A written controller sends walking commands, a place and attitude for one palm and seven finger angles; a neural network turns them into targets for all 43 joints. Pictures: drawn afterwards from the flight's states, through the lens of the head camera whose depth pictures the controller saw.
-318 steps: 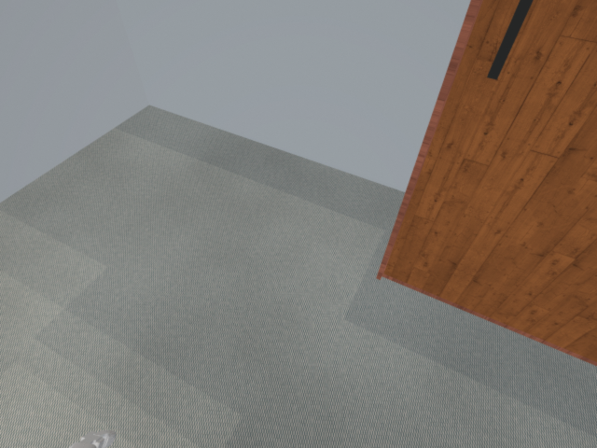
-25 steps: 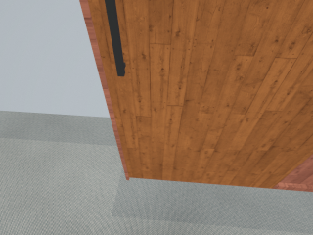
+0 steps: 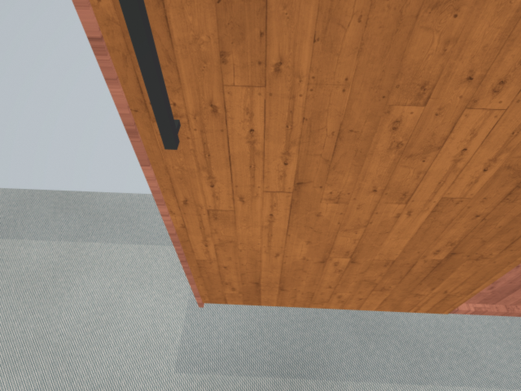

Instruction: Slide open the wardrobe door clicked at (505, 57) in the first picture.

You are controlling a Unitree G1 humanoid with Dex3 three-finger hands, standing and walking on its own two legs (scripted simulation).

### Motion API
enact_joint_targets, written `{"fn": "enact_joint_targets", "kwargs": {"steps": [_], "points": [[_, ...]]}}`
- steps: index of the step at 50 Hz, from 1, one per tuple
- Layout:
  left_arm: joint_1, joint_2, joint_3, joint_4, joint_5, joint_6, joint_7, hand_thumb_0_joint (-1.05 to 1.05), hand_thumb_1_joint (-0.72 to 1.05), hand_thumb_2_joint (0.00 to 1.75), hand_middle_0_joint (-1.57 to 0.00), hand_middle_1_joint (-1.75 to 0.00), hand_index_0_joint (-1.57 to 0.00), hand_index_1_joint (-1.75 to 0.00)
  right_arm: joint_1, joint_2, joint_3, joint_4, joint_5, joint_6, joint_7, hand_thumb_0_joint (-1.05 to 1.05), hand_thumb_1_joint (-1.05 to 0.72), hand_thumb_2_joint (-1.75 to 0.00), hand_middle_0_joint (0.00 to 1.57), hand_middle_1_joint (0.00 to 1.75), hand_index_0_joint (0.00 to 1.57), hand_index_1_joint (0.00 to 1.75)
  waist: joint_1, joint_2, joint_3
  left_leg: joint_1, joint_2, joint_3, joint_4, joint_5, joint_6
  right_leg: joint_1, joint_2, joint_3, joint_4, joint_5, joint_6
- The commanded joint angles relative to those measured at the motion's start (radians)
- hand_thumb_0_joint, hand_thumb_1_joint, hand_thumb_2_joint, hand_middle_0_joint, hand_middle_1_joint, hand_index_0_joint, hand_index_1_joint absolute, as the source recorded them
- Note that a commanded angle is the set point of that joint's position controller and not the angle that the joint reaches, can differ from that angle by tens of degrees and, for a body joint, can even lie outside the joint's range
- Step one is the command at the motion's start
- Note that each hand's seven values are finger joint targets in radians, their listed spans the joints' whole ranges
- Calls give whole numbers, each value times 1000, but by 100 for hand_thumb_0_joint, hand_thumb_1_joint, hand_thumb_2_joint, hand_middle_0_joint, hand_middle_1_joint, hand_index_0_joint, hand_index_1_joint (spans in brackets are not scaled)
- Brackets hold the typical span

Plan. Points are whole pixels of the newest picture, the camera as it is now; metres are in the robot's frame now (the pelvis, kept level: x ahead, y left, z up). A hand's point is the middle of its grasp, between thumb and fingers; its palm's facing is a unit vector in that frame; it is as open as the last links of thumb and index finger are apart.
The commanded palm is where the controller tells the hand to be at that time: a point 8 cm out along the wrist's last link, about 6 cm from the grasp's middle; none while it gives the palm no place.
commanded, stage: look again from close up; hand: left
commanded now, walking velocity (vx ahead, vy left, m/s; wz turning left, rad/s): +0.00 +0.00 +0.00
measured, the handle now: (153, 59) +0.47 +0.17 +0.26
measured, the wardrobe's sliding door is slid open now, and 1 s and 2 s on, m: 0.00 0.00 0.00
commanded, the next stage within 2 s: raise the hand with hooked fingers in 0.54 s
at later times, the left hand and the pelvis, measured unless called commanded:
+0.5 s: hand out of the picture +0.08 +0.23 -0.16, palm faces -0.01 -0.95 -0.32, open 7.3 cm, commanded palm none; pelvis +0.02 -0.01 +0.00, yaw +0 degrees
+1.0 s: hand (103, 361) +0.16 +0.22 +0.01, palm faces +0.00 -1.00 -0.05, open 8.2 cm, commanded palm +0.13 +0.28 +0.01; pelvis -0.06 -0.01 -0.07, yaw +0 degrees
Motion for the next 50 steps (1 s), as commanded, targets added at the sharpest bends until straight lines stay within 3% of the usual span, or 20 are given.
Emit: {"fn": "enact_joint_targets", "kwargs": {"steps": [1,3,9,16,28,31,32,33,34,35,36,37,38,39,42,44,46,47,48,50], "points": [[38,185,41,-50,-5,-16,14,0,90,90,-20,-30,-20,-30,-14,-173,-39,-58,0,-19,-13,0,-90,-90,20,30,20,30,8,11,-144,186,110,-75,9,423,46,-27,-118,55,-38,492,-18],[38,190,43,-53,-4,-17,16,0,90,90,-20,-30,-20,-30,-27,-172,-41,-60,0,-17,-14,0,-90,-90,20,30,20,30,9,-2,-144,186,108,-64,23,457,45,-12,-121,51,-31,568,-18],[23,192,47,-68,-3,-14,18,0,90,90,-20,-30,-20,-30,-55,-174,-42,-66,0,-10,-14,0,-90,-90,20,30,20,30,9,-21,-122,188,104,-58,23,438,41,-9,-122,49,-42,597,-12],[9,188,45,-73,-5,-9,15,0,90,90,-20,-30,-20,-30,-66,-177,-40,-65,-1,-7,-14,0,-90,-90,20,30,20,30,6,4,-109,206,107,-70,-3,405,40,-22,-120,48,-68,510,-10],[44,169,39,-50,-7,-10,15,0,90,90,-20,-30,-20,-30,-51,-159,-32,-45,1,-6,-16,0,-90,-90,20,30,20,30,10,-20,-103,220,104,-67,-16,393,33,2,-124,37,-98,539,-4],[48,162,35,-41,-8,-8,14,0,90,90,-20,-30,-20,-30,-45,-153,-29,-35,2,-2,-16,0,-90,-90,20,30,20,30,9,-19,-66,203,103,-71,-39,324,30,-17,-122,39,-122,467,-4],[102,185,15,-95,17,-24,27,0,90,90,-20,-30,-20,-30,14,-127,-41,-139,-10,-17,-10,0,-90,-90,20,30,20,30,2,74,-17,208,69,-68,62,422,29,-40,-129,49,-37,728,-5],[-648,476,365,-1416,-132,-210,40,0,88,89,-20,-32,-20,-32,56,-134,-58,-398,39,-134,-48,0,-90,-90,20,30,20,30,-60,132,-454,306,-24,31,79,524,64,-116,-31,-60,38,834,-12],[17,224,204,-1162,-124,-158,20,0,85,88,-20,-33,-20,-33,143,-83,-51,-409,22,-209,-73,0,-90,-90,20,30,20,30,8,264,-545,506,13,71,80,707,52,-115,16,-81,158,653,-7],[155,103,222,-989,-144,-81,40,0,83,87,-21,-34,-21,-34,112,-55,-39,-369,36,-236,-71,0,-90,-90,20,30,20,30,-57,130,-332,399,45,10,77,671,71,-315,39,-119,190,319,8],[65,47,161,-1181,-162,-124,11,0,81,86,-21,-36,-21,-36,69,-81,-71,-439,36,-265,-56,0,-90,-90,20,30,20,30,-55,107,-176,280,39,-22,100,538,76,-383,28,-113,155,239,8],[107,56,211,-1134,-167,-156,-15,0,78,85,-21,-37,-21,-37,70,-81,-85,-458,31,-286,-57,0,-90,-90,20,30,20,30,-55,25,-94,163,27,-16,135,409,73,-400,30,-121,148,253,3],[137,105,282,-1097,-181,-215,-39,0,76,84,-21,-39,-21,-39,79,-98,-102,-459,15,-298,-47,0,-90,-90,20,30,20,30,-39,-27,-189,66,6,-11,213,277,52,-421,15,-118,174,329,4],[233,125,338,-1074,-197,-282,-83,0,74,83,-21,-40,-21,-40,75,-81,-103,-477,7,-307,-42,0,-90,-90,20,30,20,30,3,-47,-241,-20,-14,-5,271,213,46,-426,12,-101,232,367,12],[419,66,386,-952,-303,-474,-279,0,67,80,-22,-45,-22,-45,46,-59,-104,-549,14,-338,-11,0,-90,-90,20,30,20,30,78,-76,-255,-244,-25,-5,411,107,19,-490,-9,-42,392,433,30],[323,80,382,-945,-399,-545,-441,0,62,78,-22,-48,-22,-48,16,-78,-95,-595,32,-361,-7,0,-90,-90,20,30,20,30,60,-119,-273,-375,-24,-4,491,-19,3,-559,-37,40,421,303,49],[279,173,441,-985,-452,-462,-531,0,57,76,-22,-51,-22,-51,18,-92,-92,-668,57,-362,-27,0,-90,-90,20,30,20,30,96,-46,-305,-387,-24,19,480,-114,10,-551,-48,99,345,60,46],[237,194,450,-996,-466,-390,-537,0,55,75,-22,-53,-22,-53,20,-97,-86,-694,66,-358,-38,0,-90,-90,20,30,20,30,94,-29,-272,-379,-24,20,469,-150,18,-570,-43,110,302,-54,45],[109,215,435,-1069,-475,-338,-524,0,53,74,-23,-54,-23,-54,13,-102,-75,-718,77,-355,-52,0,-90,-90,20,30,20,30,65,-52,-227,-390,-23,14,467,-215,24,-604,-53,140,246,-208,54],[-16,202,414,-1144,-456,-284,-458,0,48,72,-23,-57,-23,-57,40,-98,-67,-709,73,-352,-79,0,-90,-90,20,30,20,30,34,-39,-180,-326,-2,-11,432,-246,35,-654,-27,103,209,-364,36]]}}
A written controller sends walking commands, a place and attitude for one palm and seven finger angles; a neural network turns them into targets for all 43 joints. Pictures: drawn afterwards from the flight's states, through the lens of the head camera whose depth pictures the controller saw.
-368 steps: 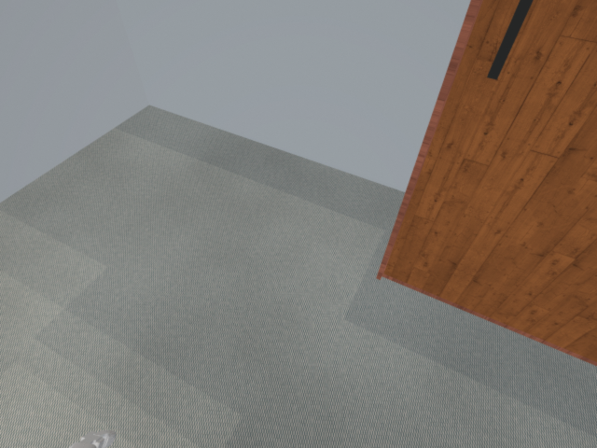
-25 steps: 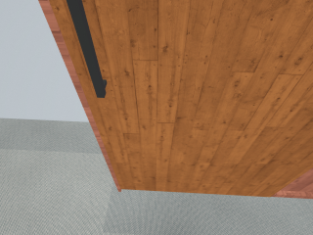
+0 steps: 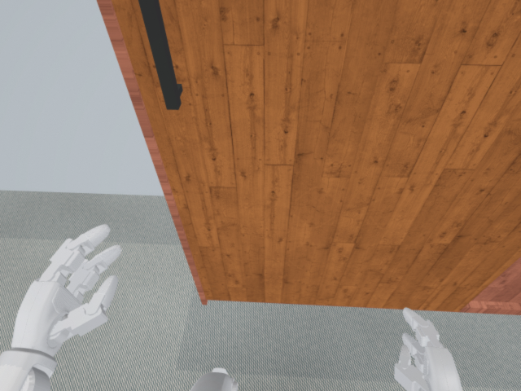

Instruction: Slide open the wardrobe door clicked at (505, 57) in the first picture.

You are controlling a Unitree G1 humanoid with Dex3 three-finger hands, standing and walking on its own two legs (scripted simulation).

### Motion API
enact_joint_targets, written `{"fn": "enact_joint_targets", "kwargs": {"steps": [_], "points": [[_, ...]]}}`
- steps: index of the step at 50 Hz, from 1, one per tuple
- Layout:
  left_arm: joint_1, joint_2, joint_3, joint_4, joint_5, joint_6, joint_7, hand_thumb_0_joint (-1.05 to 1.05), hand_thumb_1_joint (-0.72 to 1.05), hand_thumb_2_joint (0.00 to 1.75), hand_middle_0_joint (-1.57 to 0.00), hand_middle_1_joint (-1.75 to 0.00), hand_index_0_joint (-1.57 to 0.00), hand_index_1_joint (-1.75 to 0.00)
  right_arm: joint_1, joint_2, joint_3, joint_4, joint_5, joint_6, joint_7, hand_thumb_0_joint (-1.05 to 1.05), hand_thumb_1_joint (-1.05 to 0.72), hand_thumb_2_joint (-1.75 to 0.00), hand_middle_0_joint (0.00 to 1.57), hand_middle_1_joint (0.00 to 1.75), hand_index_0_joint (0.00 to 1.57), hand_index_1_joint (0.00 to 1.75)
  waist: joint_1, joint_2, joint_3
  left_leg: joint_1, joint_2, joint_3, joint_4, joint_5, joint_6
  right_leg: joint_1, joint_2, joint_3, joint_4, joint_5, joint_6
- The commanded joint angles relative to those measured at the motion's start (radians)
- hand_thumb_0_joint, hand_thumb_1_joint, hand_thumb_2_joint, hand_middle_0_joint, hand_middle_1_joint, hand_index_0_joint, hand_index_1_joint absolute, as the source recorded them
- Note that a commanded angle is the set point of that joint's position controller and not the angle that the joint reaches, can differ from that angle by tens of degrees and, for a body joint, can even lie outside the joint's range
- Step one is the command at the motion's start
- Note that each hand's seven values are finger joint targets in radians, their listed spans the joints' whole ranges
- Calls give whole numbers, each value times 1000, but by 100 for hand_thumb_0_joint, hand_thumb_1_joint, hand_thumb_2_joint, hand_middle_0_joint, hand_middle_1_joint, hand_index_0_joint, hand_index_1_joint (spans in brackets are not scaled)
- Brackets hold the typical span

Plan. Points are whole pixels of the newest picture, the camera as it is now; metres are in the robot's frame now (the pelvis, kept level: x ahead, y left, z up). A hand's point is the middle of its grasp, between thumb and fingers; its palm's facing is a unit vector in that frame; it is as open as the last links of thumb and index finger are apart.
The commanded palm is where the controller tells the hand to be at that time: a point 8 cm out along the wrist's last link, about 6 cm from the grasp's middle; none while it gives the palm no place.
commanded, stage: raise the hand with hooked fingers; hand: left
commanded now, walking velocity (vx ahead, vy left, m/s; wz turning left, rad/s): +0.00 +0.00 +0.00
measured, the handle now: (156, 12) +0.52 +0.19 +0.33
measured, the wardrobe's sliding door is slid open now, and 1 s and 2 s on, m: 0.00 0.00 0.00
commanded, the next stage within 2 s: move the hooked fingers beside the handle in 1.74 s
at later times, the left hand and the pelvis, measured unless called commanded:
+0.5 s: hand (45, 256) +0.23 +0.27 +0.16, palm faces +0.10 -0.99 -0.09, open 11.2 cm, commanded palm +0.20 +0.32 +0.18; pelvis +0.00 +0.03 +0.04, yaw +1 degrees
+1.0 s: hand out of the picture +0.26 +0.29 +0.27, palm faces +0.12 -0.99 -0.11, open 13.7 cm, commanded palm +0.23 +0.33 +0.28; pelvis +0.01 +0.01 +0.06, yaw +2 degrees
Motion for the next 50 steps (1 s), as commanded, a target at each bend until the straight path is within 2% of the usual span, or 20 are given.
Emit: {"fn": "enact_joint_targets", "kwargs": {"steps": [1,2,3,6,7,9,12,13,16,17,19,22,26,28,32,38,42,44,47,50], "points": [[-210,208,88,-304,-20,64,69,0,46,71,-23,-58,-23,-58,-50,-136,-29,-198,12,-60,-53,0,-90,-90,20,30,20,30,-7,-44,20,205,-23,-8,-126,-97,53,-147,-32,136,-415,-168,44],[-295,213,62,-386,8,47,109,0,43,70,-23,-60,-23,-60,-52,-135,-22,-189,3,-64,-64,0,-90,-90,20,30,20,30,-29,-37,27,221,-18,-14,-131,-112,56,-166,-20,125,-409,-179,41],[-326,224,52,-429,34,34,141,0,41,69,-24,-62,-24,-62,-53,-130,-18,-178,0,-69,-71,0,-90,-90,20,30,20,30,-28,9,28,249,-13,-22,-154,-129,54,-166,-14,111,-402,-174,30],[-299,185,-17,-474,70,7,181,0,34,66,-24,-66,-24,-66,-49,-124,1,-143,0,-90,-84,0,-90,-90,20,30,20,30,-35,63,25,320,-6,-57,-225,-176,51,-131,9,40,-367,-78,19],[-295,202,-8,-479,74,12,186,0,32,65,-24,-68,-24,-68,-48,-131,5,-132,-2,-96,-87,0,-90,-90,20,30,20,30,-33,63,-3,328,-9,-62,-236,-176,51,-101,12,30,-365,-58,20],[-247,206,0,-442,72,48,184,0,27,63,-25,-70,-25,-70,-56,-130,10,-120,2,-104,-91,0,-90,-90,20,30,20,30,-20,66,3,354,-8,-68,-277,-180,47,-69,10,18,-386,-36,21],[-136,265,90,-352,58,142,185,0,20,60,-25,-75,-25,-75,-69,-134,16,-111,4,-104,-92,0,-90,-90,20,30,20,30,29,76,-5,368,-9,-69,-329,-148,41,16,11,-1,-417,18,18],[-133,227,61,-375,52,169,184,0,18,59,-25,-76,-25,-76,-78,-124,21,-120,9,-101,-89,0,-90,-90,20,30,20,30,28,68,3,379,-10,-67,-350,-145,40,25,8,-12,-424,36,20],[-160,233,81,-459,39,211,203,0,11,56,-26,-81,-26,-81,-91,-119,25,-124,7,-108,-84,0,-90,-90,20,30,20,30,38,106,-31,447,-7,-68,-386,-81,33,82,15,-37,-437,124,17],[-138,241,96,-471,39,216,212,0,8,55,-26,-82,-26,-82,-91,-121,25,-123,3,-115,-81,0,-90,-90,20,30,20,30,45,93,-44,459,-7,-69,-393,-49,33,110,20,-45,-439,152,15],[-161,215,72,-523,36,218,220,0,4,53,-26,-86,-26,-86,-87,-120,27,-117,3,-123,-74,0,-90,-90,20,30,20,30,32,93,-41,494,-3,-71,-409,-11,29,118,27,-58,-445,194,15],[-183,225,75,-521,40,225,218,0,-3,50,-27,-90,-27,-90,-85,-129,27,-95,-1,-131,-72,0,-90,-90,20,30,20,30,26,67,-20,516,-3,-72,-426,18,30,142,33,-61,-467,224,17],[-266,241,69,-561,47,263,205,0,-13,46,-27,-96,-27,-96,-103,-129,30,-84,4,-130,-78,0,-90,-90,20,30,20,30,30,106,-32,579,-6,-75,-463,41,26,174,30,-63,-494,253,16],[-289,266,95,-550,44,296,200,0,-17,44,-28,-99,-28,-99,-115,-129,34,-75,6,-123,-86,0,-90,-90,20,30,20,30,36,73,-34,595,-8,-70,-478,64,30,200,28,-62,-520,270,17],[-366,316,140,-540,35,360,180,0,-27,40,-28,-105,-28,-105,-141,-129,45,-63,10,-106,-101,0,-90,-90,20,30,20,30,54,92,-40,644,-15,-54,-496,134,31,258,30,-57,-564,313,13],[-495,338,151,-503,11,457,138,0,-41,34,-29,-114,-29,-114,-184,-122,58,-59,26,-85,-107,0,-90,-90,20,30,20,30,54,85,-24,698,-25,-36,-517,200,38,298,24,-45,-624,373,15],[-569,393,181,-456,15,522,117,0,-50,30,-30,-120,-30,-120,-211,-125,63,-61,32,-60,-108,0,-90,-90,20,30,20,30,61,82,-8,712,-29,-28,-525,213,43,322,21,-34,-658,383,13],[-622,396,170,-456,13,550,106,0,-50,30,-30,-120,-30,-120,-222,-120,69,-68,36,-48,-108,0,-90,-90,20,30,20,30,55,84,-14,725,-33,-29,-535,209,44,319,18,-32,-666,382,16],[-680,457,214,-426,10,585,101,0,-50,30,-30,-120,-30,-120,-241,-127,70,-68,38,-33,-109,0,-90,-90,20,30,20,30,61,63,-5,722,-36,-25,-529,214,49,333,11,-16,-688,385,16],[-760,476,218,-405,8,622,89,0,-50,30,-30,-120,-30,-120,-257,-124,75,-76,43,-17,-106,0,-90,-90,20,30,20,30,60,60,-13,724,-41,-28,-532,206,50,327,4,-7,-696,378,20]]}}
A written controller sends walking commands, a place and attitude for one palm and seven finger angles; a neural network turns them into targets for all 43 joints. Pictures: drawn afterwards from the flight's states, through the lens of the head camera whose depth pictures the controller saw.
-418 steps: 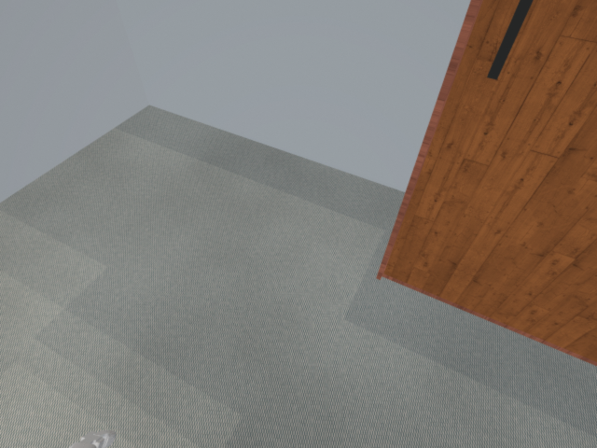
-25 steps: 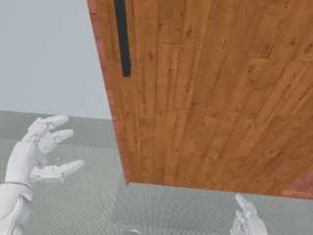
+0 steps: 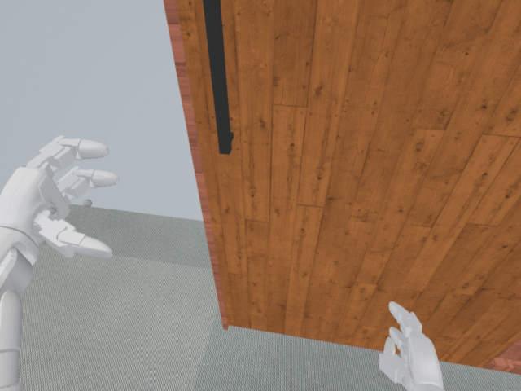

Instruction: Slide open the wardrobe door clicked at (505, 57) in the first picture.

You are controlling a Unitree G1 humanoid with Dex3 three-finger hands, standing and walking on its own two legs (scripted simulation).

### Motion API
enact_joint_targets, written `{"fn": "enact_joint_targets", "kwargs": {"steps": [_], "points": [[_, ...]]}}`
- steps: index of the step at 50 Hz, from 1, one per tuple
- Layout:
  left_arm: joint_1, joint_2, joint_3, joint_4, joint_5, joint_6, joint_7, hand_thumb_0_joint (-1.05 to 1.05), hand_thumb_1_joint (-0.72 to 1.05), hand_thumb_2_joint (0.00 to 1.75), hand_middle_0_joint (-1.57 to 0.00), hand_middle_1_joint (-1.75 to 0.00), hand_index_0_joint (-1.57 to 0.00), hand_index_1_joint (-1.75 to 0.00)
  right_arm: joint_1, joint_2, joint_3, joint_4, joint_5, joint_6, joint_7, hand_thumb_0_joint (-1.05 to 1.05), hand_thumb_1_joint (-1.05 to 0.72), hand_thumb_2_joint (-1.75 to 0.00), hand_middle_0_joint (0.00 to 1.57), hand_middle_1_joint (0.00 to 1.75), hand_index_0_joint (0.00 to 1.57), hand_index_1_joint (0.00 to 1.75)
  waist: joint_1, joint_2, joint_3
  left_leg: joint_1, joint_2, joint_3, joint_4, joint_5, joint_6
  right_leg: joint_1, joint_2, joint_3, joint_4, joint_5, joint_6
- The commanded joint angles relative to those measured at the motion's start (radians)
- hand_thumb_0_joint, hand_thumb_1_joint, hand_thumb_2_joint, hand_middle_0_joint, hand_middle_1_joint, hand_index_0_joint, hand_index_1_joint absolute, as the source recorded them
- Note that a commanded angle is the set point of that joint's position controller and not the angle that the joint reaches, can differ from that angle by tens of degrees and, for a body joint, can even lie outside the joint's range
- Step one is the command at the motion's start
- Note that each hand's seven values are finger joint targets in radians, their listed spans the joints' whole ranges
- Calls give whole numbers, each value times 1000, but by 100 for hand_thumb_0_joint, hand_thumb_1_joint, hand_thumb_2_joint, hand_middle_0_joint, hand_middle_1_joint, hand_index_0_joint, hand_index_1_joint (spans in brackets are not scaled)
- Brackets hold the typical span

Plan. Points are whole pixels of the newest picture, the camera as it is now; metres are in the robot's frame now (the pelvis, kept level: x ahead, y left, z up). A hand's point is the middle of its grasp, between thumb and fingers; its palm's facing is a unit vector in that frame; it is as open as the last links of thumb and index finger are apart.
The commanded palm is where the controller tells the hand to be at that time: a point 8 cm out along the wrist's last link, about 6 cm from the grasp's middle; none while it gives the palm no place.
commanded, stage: raise the hand with hooked fingers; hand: left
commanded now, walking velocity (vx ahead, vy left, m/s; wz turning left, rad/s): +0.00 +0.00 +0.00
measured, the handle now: (222, 79) +0.52 +0.15 +0.27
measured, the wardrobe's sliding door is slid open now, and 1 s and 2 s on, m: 0.00 0.00 0.00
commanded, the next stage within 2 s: move the hooked fingers beside the handle in 0.74 s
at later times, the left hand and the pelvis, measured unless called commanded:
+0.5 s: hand (90, 156) +0.30 +0.27 +0.25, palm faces +0.05 -0.99 -0.10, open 13.9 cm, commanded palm +0.25 +0.32 +0.26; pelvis +0.01 +0.00 +0.00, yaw -1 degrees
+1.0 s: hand (82, 152) +0.29 +0.28 +0.26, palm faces +0.08 -0.99 -0.08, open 13.9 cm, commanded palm +0.27 +0.32 +0.26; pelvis +0.01 +0.00 +0.00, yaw +0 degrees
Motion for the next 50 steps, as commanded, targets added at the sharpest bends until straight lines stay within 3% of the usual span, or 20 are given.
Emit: {"fn": "enact_joint_targets", "kwargs": {"steps": [1,3,5,7,12,14,16,23,24,28,29,31,34,38,39,42,43,45,50], "points": [[-383,291,119,-165,-23,-14,-14,0,-50,30,-30,-120,-30,-120,-168,-121,-48,-169,7,-35,-4,0,-90,-90,20,30,20,30,-14,18,-132,235,-26,3,-71,21,29,-197,9,22,-141,134,3],[-430,326,134,-169,-18,11,-18,0,-50,30,-30,-120,-30,-120,-180,-124,-48,-174,8,-28,-3,0,-90,-90,20,30,20,30,-7,38,-157,237,-27,5,-60,42,31,-184,-3,41,-142,158,3],[-462,323,123,-137,-17,40,-27,0,-50,30,-30,-120,-30,-120,-183,-124,-45,-173,12,-16,0,0,-90,-90,20,30,20,30,-13,37,-141,236,-28,6,-58,36,30,-193,-3,45,-144,159,8],[-487,349,134,-96,-14,66,-31,0,-50,30,-30,-120,-30,-120,-190,-133,-45,-172,13,-8,1,0,-90,-90,20,30,20,30,-12,4,-120,212,-26,-2,-50,21,30,-198,-11,63,-155,137,10],[-598,402,150,-89,2,123,-41,0,-50,30,-30,-120,-30,-120,-211,-142,-44,-185,17,14,8,0,-90,-90,20,30,20,30,-7,32,-158,226,-27,-8,-42,42,32,-192,-19,71,-148,149,10],[-537,357,133,-3,-3,155,-52,0,-50,30,-30,-120,-30,-120,-197,-141,-44,-189,19,29,13,0,-90,-90,20,30,20,30,-8,-33,-137,204,-30,-11,-45,41,35,-203,-14,57,-136,179,14],[-497,338,118,12,-5,175,-69,0,-50,30,-30,-120,-30,-120,-194,-145,-47,-198,26,43,21,0,-90,-90,20,30,20,30,-8,-52,-132,203,-28,-10,-47,41,35,-213,-10,53,-130,188,23],[-573,407,182,-184,-5,145,-32,0,-50,30,-30,-120,-30,-120,-196,-143,-50,-227,15,42,20,0,-90,-90,20,30,20,30,-3,34,-222,288,-29,-7,-55,112,36,-190,10,15,-106,227,-3],[-550,392,184,-164,-7,142,-26,0,-50,30,-30,-120,-30,-120,-192,-140,-50,-224,14,44,18,0,-90,-90,20,30,20,30,-6,18,-216,288,-28,-4,-59,108,36,-192,16,7,-104,220,-3],[-571,394,176,-194,8,148,-11,0,-50,30,-30,-120,-30,-120,-189,-137,-50,-220,10,46,13,0,-90,-90,20,30,20,30,-6,88,-233,310,-27,2,-66,124,33,-183,16,6,-109,229,-7],[-547,364,161,-156,4,156,-11,0,-50,30,-30,-120,-30,-120,-186,-136,-48,-215,11,49,13,0,-90,-90,20,30,20,30,-14,50,-209,301,-26,1,-67,125,33,-186,20,-3,-108,235,-6],[-556,364,153,-163,4,166,-18,0,-50,30,-30,-120,-30,-120,-189,-137,-49,-217,13,53,13,0,-90,-90,20,30,20,30,-14,71,-213,311,-26,-3,-73,121,32,-191,21,-1,-112,229,-6],[-544,348,137,-148,2,172,-26,0,-50,30,-30,-120,-30,-120,-191,-137,-46,-215,15,56,14,0,-90,-90,20,30,20,30,-20,40,-201,306,-24,-5,-73,127,33,-188,21,-3,-115,242,-5],[-580,375,144,-161,3,172,-36,0,-50,30,-30,-120,-30,-120,-198,-139,-44,-219,15,61,12,0,-90,-90,20,30,20,30,-17,48,-214,314,-27,-10,-81,111,33,-190,21,1,-127,217,-7],[-554,352,135,-130,0,175,-36,0,-50,30,-30,-120,-30,-120,-197,-135,-43,-218,16,64,12,0,-90,-90,20,30,20,30,-22,23,-202,310,-25,-8,-83,105,33,-195,25,-6,-124,210,-6],[-537,375,156,-129,-6,171,-39,0,-50,30,-30,-120,-30,-120,-197,-141,-46,-214,15,69,14,0,-90,-90,20,30,20,30,-16,32,-203,309,-26,-7,-74,118,33,-180,20,6,-131,232,-8],[-572,390,162,-132,-1,173,-39,0,-50,30,-30,-120,-30,-120,-199,-141,-45,-216,15,69,15,0,-90,-90,20,30,20,30,-15,35,-217,306,-27,-8,-78,118,35,-181,18,5,-130,230,-7],[-589,346,123,-92,1,171,-39,0,-50,30,-30,-120,-30,-120,-198,-137,-44,-212,19,72,12,0,-90,-90,20,30,20,30,-28,33,-191,302,-26,-6,-81,97,32,-200,22,0,-131,208,-4],[-699,335,75,-33,22,148,-27,0,-50,30,-30,-120,-30,-120,-190,-141,-47,-198,19,67,3,0,-90,-90,20,30,20,30,-46,42,-167,293,-26,-11,-87,27,31,-237,19,12,-147,132,-4]]}}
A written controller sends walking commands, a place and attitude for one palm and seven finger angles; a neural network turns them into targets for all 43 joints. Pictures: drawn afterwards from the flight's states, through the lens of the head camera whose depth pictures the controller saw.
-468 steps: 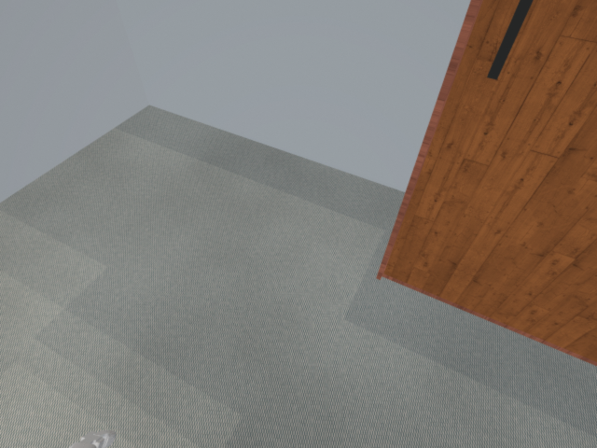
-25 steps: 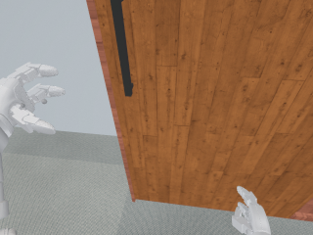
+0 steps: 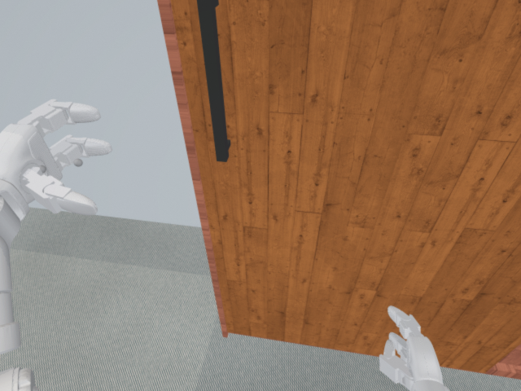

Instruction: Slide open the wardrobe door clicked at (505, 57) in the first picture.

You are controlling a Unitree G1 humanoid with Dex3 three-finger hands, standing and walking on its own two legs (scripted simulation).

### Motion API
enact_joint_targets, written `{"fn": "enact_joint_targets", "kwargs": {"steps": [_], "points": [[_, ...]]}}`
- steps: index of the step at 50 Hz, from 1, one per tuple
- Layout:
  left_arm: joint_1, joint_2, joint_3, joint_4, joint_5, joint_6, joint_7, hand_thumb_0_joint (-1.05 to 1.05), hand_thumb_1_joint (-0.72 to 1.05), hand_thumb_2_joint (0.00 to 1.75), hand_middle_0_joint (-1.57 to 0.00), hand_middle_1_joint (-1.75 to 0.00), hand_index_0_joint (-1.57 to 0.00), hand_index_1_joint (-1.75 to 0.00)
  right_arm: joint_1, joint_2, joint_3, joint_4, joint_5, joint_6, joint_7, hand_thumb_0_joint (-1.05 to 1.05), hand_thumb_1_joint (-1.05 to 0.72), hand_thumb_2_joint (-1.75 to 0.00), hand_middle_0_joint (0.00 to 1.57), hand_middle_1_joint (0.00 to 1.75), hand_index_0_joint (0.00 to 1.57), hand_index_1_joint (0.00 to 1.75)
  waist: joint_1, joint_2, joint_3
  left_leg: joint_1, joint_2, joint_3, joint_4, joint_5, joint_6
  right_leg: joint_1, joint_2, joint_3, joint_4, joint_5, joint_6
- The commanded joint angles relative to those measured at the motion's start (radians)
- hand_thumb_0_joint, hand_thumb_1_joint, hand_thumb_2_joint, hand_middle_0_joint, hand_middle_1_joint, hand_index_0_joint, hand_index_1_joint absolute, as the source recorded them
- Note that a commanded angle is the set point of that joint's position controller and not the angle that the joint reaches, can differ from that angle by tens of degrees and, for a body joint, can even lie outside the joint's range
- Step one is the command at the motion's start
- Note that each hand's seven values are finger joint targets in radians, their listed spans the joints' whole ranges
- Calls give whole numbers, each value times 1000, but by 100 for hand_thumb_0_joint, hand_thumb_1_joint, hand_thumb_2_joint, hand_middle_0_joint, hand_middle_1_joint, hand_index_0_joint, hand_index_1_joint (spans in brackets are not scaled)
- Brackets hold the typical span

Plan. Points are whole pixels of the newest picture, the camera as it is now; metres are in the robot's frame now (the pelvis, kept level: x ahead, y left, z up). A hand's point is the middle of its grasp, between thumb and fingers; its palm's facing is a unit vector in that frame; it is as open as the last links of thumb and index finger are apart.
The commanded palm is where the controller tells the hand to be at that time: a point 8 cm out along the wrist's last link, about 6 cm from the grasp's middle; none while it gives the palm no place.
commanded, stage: move the hooked fingers beside the handle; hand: left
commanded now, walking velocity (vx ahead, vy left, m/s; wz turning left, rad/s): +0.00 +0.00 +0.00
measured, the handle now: (218, 87) +0.51 +0.15 +0.26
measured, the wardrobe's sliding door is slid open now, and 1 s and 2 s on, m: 0.00 0.00 0.00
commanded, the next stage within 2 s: none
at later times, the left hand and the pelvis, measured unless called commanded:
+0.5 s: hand (117, 142) +0.35 +0.26 +0.24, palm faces +0.07 -1.00 -0.05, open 13.9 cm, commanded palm +0.32 +0.30 +0.25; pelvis +0.01 -0.01 +0.00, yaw -1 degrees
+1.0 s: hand (151, 125) +0.40 +0.23 +0.24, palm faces +0.05 -1.00 -0.03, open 13.9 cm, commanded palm +0.38 +0.28 +0.24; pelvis +0.02 -0.01 +0.00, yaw -1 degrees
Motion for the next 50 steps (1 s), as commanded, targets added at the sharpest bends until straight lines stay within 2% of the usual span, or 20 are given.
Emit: {"fn": "enact_joint_targets", "kwargs": {"steps": [1,3,5,9,11,13,16,18,20,23,25,28,29,32,34,37,39,43,48,50], "points": [[-466,245,26,-141,-7,-87,7,0,-50,30,-30,-120,-30,-120,-176,-122,-56,-167,-3,-62,-14,0,-90,-90,20,30,20,30,-38,53,-138,273,-18,-19,-64,12,27,-259,27,7,-117,116,-8],[-483,298,64,-113,1,-97,16,0,-50,30,-30,-120,-30,-120,-169,-130,-61,-159,-6,-65,-16,0,-90,-90,20,30,20,30,-31,41,-162,257,-19,-19,-56,11,30,-246,20,20,-127,109,-8],[-511,271,36,-43,5,-101,17,0,-50,30,-30,-120,-30,-120,-164,-126,-60,-150,-4,-61,-20,0,-90,-90,20,30,20,30,-43,22,-138,243,-17,-16,-56,-8,29,-261,21,19,-128,90,-5],[-553,274,27,-48,20,-130,30,0,-50,30,-30,-120,-30,-120,-154,-126,-65,-156,-4,-66,-15,0,-90,-90,20,30,20,30,-43,60,-184,262,-15,-15,-51,16,28,-247,20,20,-117,113,-11],[-539,277,38,-16,17,-134,29,0,-50,30,-30,-120,-30,-120,-142,-130,-67,-156,-5,-64,-14,0,-90,-90,20,30,20,30,-40,31,-189,257,-16,-15,-47,34,31,-241,22,17,-112,139,-10],[-517,327,82,-19,22,-141,28,0,-50,30,-30,-120,-30,-120,-129,-136,-73,-160,-6,-62,-9,0,-90,-90,20,30,20,30,-28,13,-225,250,-14,-9,-39,78,34,-208,18,21,-107,195,-8],[-507,274,46,9,20,-133,27,0,-50,30,-30,-120,-30,-120,-124,-131,-75,-165,0,-57,-6,0,-90,-90,20,30,20,30,-39,26,-190,241,-13,1,-37,61,31,-236,22,18,-102,185,-4],[-534,307,61,26,28,-136,36,0,-50,30,-30,-120,-30,-120,-110,-140,-79,-158,0,-56,-6,0,-90,-90,20,30,20,30,-41,11,-178,222,-10,-2,-35,53,33,-241,20,25,-110,177,-1],[-538,291,52,39,29,-136,40,0,-50,30,-30,-120,-30,-120,-101,-140,-84,-157,-1,-55,-8,0,-90,-90,20,30,20,30,-47,7,-184,232,-10,1,-30,62,35,-250,23,27,-106,191,0],[-559,306,60,-16,36,-156,47,0,-50,30,-30,-120,-30,-120,-90,-140,-87,-163,-3,-56,-3,0,-90,-90,20,30,20,30,-45,36,-239,255,-13,3,-18,117,35,-221,23,27,-91,260,-3],[-560,264,34,-17,32,-163,48,0,-50,30,-30,-120,-30,-120,-87,-135,-87,-162,-2,-54,-2,0,-90,-90,20,30,20,30,-51,43,-227,267,-12,3,-18,127,32,-229,29,19,-84,270,-6],[-559,279,46,-18,34,-164,52,0,-50,30,-30,-120,-30,-120,-79,-139,-91,-158,-3,-53,-2,0,-90,-90,20,30,20,30,-49,42,-244,268,-12,6,-14,146,34,-219,27,21,-80,299,-5],[-568,243,17,9,34,-157,53,0,-50,30,-30,-120,-30,-120,-77,-137,-90,-153,-2,-51,-3,0,-90,-90,20,30,20,30,-58,24,-221,263,-10,7,-16,132,34,-237,29,18,-82,282,-4],[-560,283,48,45,38,-150,65,0,-50,30,-30,-120,-30,-120,-63,-148,-96,-145,-5,-45,-3,0,-90,-90,20,30,20,30,-51,2,-225,251,-9,8,-11,133,36,-224,25,23,-83,287,-3],[-596,241,10,51,46,-146,70,0,-50,30,-30,-120,-30,-120,-69,-137,-93,-149,-4,-41,-2,0,-90,-90,20,30,20,30,-60,15,-218,249,-11,9,-11,132,35,-239,25,24,-80,291,-3],[-649,257,6,93,52,-158,80,0,-50,30,-30,-120,-30,-120,-50,-146,-99,-132,-5,-34,-7,0,-90,-90,20,30,20,30,-76,-18,-211,246,-6,10,-8,115,36,-248,26,26,-89,271,-2],[-701,234,-21,119,62,-165,82,0,-50,30,-30,-120,-30,-120,-46,-140,-97,-128,-6,-32,-8,0,-90,-90,20,30,20,30,-85,9,-216,251,-8,8,-8,117,36,-262,27,28,-87,272,-4],[-754,232,-40,121,76,-191,92,0,-50,30,-30,-120,-30,-120,-31,-139,-101,-128,-9,-28,-6,0,-90,-90,20,30,20,30,-87,23,-262,272,-7,6,-6,139,35,-246,27,28,-84,291,-7],[-755,255,-20,207,84,-191,100,0,-50,30,-30,-120,-30,-120,-10,-144,-104,-120,-11,-17,-4,0,-90,-90,20,30,20,30,-81,-1,-245,238,-6,6,-8,132,37,-242,25,27,-85,293,-7],[-772,228,-42,250,88,-190,103,0,-50,30,-30,-120,-30,-120,1,-142,-107,-115,-9,-10,-5,0,-90,-90,20,30,20,30,-93,-17,-223,229,-4,9,-10,120,37,-259,27,26,-86,281,-5]]}}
